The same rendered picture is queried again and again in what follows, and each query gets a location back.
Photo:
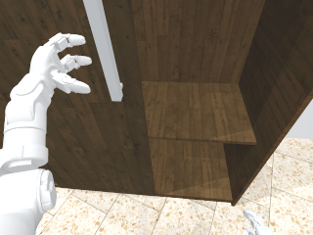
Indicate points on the handle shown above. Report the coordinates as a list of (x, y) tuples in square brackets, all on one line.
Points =
[(98, 23)]

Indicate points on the left robot hand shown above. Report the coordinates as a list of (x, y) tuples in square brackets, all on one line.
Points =
[(45, 61)]

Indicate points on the robot left upper arm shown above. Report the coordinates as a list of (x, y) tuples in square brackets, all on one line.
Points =
[(24, 198)]

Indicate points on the left robot forearm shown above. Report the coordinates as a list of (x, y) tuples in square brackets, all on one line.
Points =
[(25, 126)]

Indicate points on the right robot hand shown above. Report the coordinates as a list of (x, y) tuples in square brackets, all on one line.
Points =
[(257, 223)]

